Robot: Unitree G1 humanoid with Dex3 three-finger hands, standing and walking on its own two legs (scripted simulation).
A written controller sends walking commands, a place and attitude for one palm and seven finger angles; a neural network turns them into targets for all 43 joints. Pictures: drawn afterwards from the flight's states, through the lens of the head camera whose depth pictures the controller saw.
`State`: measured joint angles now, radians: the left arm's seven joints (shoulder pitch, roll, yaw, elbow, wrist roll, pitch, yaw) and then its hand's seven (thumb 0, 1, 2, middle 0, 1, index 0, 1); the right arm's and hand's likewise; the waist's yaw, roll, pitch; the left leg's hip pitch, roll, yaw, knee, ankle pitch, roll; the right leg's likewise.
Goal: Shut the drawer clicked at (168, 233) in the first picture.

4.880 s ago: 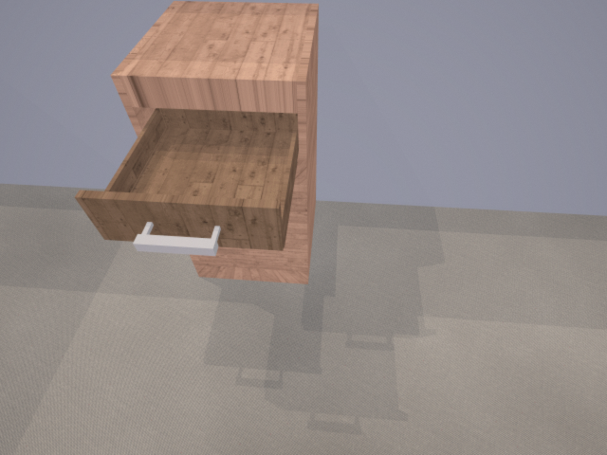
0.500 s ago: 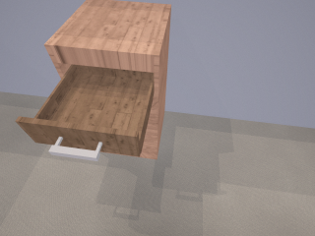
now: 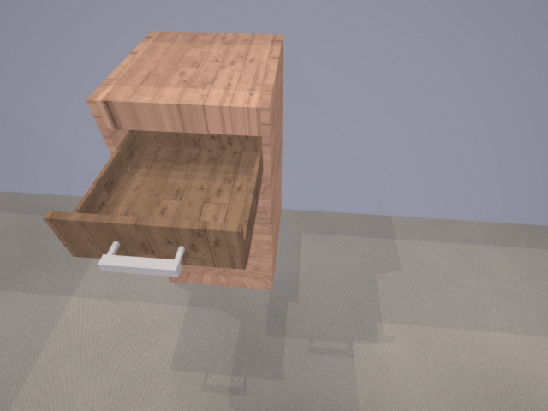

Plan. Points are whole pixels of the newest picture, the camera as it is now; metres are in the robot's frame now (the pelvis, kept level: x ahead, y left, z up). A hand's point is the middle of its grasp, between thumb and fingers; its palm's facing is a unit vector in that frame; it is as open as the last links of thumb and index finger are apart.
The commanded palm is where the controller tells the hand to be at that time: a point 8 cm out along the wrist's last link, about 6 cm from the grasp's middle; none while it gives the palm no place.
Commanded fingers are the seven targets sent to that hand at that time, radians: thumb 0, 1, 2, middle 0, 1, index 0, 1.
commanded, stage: come to a stop and stand still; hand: left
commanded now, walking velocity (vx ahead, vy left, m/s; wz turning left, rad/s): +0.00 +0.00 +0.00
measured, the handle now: (144, 256) +0.41 +0.28 -0.07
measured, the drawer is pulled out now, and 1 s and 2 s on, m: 0.30 0.30 0.30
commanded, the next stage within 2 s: look again from close up in 0.08 s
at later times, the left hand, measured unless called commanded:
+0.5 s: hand out of the picture +0.01 +0.15 -0.17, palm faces +0.02 -0.99 -0.16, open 7.4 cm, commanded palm none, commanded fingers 0.00 0.90 0.90 -0.20 -0.30 -0.20 -0.30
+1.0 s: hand out of the picture +0.04 +0.16 -0.18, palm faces +0.08 -0.98 -0.18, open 7.4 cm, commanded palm none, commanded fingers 0.00 0.90 0.90 -0.20 -0.30 -0.20 -0.30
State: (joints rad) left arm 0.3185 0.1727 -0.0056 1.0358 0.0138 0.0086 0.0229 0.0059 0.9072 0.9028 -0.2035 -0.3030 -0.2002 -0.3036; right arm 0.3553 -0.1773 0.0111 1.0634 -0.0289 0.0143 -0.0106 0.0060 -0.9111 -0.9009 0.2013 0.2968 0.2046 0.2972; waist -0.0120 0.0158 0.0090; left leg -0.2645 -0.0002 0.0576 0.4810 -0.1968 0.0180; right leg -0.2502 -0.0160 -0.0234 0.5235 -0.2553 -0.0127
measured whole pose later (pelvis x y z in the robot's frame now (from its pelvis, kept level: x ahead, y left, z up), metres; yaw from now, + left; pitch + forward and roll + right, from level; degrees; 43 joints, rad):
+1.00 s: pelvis +0.05 +0.00 +0.00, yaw +1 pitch -1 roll +0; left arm 0.33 0.14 0.01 1.08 0.02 -0.01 0.02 0.01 0.91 0.90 -0.20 -0.30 -0.20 -0.30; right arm 0.32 -0.17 0.00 1.11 -0.02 0.01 -0.01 0.00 -0.91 -0.90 0.20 0.30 0.20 0.30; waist 0.01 0.01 0.00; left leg -0.23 0.02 0.05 0.56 -0.31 0.01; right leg -0.17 0.00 -0.05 0.52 -0.33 -0.02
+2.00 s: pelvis +0.12 +0.12 +0.00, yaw -2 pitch +0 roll +2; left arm 0.30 0.22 0.05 1.04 0.03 0.03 0.02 0.01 0.91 0.90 -0.20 -0.30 -0.20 -0.30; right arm 0.22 -0.14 -0.01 1.00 -0.03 0.00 -0.03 0.00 -0.93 -0.90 0.20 0.30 0.21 0.30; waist 0.03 -0.07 0.01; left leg -0.28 0.01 0.11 0.49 -0.20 0.02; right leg -0.39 -0.05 -0.03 0.93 -0.42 0.00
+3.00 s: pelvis +0.12 +0.09 +0.00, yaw -3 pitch -1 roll +0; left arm 0.35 0.14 -0.03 1.07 0.01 -0.02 0.04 0.01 0.91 0.90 -0.20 -0.30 -0.20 -0.30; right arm 0.30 -0.15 0.03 1.12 -0.01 -0.01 -0.03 0.01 -0.91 -0.90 0.20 0.30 0.20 0.30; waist 0.01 0.00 0.00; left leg -0.15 0.01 0.08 0.44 -0.28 0.02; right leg -0.13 0.06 -0.06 0.42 -0.28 -0.08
